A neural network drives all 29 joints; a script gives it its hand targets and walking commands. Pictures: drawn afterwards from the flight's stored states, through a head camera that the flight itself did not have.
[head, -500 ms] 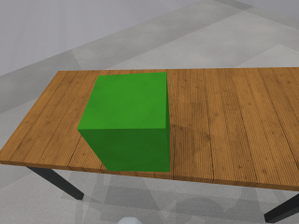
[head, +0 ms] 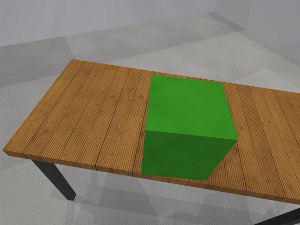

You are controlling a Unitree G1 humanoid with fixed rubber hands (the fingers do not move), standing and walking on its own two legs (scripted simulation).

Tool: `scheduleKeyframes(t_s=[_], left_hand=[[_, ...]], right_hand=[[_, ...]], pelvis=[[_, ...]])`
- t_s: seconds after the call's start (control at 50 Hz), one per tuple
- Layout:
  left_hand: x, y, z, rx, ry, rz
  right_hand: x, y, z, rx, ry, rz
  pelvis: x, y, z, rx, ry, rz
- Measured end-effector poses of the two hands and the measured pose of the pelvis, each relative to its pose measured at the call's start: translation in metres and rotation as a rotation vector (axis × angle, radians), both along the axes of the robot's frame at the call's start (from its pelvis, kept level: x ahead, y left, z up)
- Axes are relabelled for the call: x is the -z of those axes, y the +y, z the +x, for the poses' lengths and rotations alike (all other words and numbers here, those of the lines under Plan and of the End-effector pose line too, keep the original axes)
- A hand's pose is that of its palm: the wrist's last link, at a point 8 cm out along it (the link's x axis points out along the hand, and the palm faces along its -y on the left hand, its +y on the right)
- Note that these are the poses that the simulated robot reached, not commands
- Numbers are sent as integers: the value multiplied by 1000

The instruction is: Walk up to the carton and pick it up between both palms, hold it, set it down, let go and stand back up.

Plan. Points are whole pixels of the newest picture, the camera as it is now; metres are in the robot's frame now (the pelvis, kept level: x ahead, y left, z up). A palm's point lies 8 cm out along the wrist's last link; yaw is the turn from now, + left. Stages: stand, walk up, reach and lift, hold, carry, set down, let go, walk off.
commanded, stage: walk up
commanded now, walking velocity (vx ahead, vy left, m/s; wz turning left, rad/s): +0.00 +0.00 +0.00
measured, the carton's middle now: (179, 130) +0.39 -0.05 +0.01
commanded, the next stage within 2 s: none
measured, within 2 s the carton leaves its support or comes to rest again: neither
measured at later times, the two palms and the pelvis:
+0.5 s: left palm out of the picture -0.02 +0.20 -0.15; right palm out of the picture -0.02 -0.21 -0.15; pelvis +0.01 +0.00 +0.00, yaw +0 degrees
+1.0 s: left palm out of the picture +0.01 +0.16 -0.15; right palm out of the picture -0.05 -0.29 -0.16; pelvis +0.00 -0.06 -0.01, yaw -1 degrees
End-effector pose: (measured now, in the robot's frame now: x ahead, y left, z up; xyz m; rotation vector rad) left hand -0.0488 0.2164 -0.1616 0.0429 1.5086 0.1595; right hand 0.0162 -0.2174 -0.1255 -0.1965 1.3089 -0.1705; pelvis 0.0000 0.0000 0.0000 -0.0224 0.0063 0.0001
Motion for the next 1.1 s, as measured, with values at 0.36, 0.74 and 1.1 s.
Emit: scheduleKeyframes(t_s=[0.36,0.74,1.1], left_hand=[[-9,-6,27,54,-36,39],[-4,-9,17,74,16,44],[-15,-82,47,81,-123,72]], right_hand=[[27,16,-28,54,93,87],[23,-2,-47,97,119,39],[36,-74,-55,85,150,91]], pelvis=[[5,6,10,3,-27,25],[7,-7,1,0,-20,16],[7,-74,-1,7,-21,25]])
